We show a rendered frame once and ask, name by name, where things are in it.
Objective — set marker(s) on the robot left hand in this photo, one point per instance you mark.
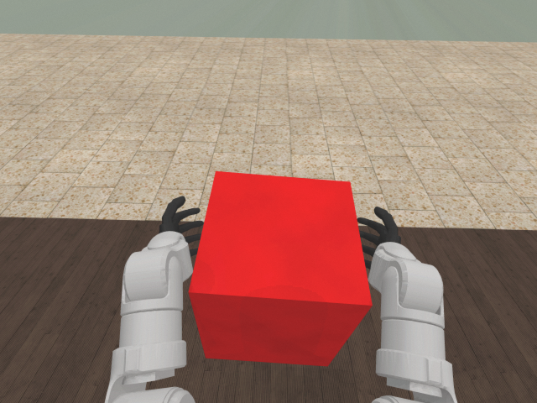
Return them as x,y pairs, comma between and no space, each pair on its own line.
171,218

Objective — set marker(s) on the carton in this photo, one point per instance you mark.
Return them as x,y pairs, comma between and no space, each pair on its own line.
279,275

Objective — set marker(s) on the robot left forearm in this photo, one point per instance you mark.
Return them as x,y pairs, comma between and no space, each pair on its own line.
150,344

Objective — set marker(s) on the robot right forearm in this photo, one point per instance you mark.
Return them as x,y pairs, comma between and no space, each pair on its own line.
412,354

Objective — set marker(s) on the robot right hand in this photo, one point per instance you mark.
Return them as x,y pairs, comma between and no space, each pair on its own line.
388,233

